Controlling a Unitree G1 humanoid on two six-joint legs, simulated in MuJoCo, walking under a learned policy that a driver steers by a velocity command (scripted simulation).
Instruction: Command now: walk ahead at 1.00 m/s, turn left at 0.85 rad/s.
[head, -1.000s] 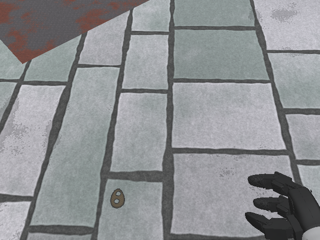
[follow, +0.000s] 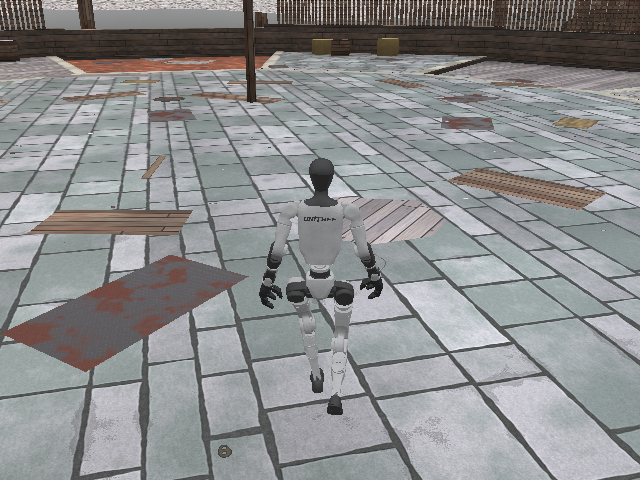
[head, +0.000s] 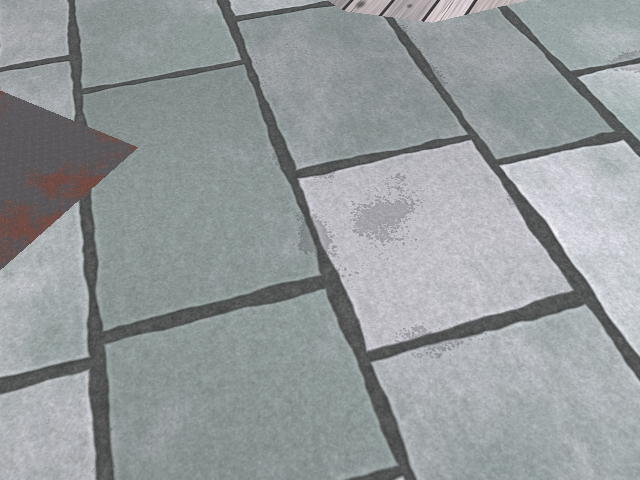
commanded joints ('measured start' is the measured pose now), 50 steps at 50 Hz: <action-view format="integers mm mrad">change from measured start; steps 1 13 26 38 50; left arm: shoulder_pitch -132 -446 41 130 -1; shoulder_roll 133 79 101 237 86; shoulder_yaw -2 -40 35 64 6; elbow -230 -371 -142 -53 -196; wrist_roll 7 -4 5 0 10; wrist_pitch -74 5 -20 -26 46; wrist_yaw -14 -39 -8 4 -45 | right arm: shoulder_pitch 272 242 -33 -231 120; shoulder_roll -186 -182 -53 -60 -102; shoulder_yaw -71 -77 -3 26 -16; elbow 27 7 -154 -242 -38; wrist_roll -10 18 -29 -18 -11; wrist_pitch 20 -51 12 18 -72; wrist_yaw -40 -26 22 52 -47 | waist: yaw -47 -65 71 -10 91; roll -76 32 -107 -116 -67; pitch -152 -2 -43 1 5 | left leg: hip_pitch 736 287 -288 14 252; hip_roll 383 122 215 55 272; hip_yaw -912 -517 -213 90 -427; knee -496 -485 624 57 -545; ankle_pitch -239 392 -27 158 186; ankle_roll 263 47 -107 -6 112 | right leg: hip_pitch -823 -403 36 145 -542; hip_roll -29 -62 -310 -250 -203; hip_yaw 232 108 343 -185 149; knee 330 -680 -1073 -957 -61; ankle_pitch -15 447 43 1363 33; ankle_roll -15 35 -93 0 5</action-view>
